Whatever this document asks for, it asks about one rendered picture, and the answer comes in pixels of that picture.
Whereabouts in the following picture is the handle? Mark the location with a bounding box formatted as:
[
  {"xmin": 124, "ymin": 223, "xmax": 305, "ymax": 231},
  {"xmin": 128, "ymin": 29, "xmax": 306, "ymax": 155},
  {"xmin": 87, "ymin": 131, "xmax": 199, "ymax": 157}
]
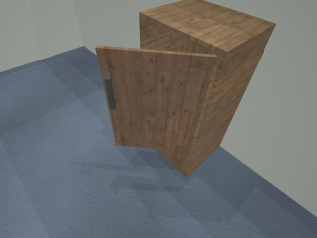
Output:
[{"xmin": 104, "ymin": 71, "xmax": 117, "ymax": 110}]

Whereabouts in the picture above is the cupboard door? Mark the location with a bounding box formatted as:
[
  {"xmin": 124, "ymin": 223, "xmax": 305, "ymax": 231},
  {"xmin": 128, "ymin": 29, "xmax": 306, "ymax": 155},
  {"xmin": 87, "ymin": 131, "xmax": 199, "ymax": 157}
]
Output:
[{"xmin": 95, "ymin": 45, "xmax": 217, "ymax": 152}]

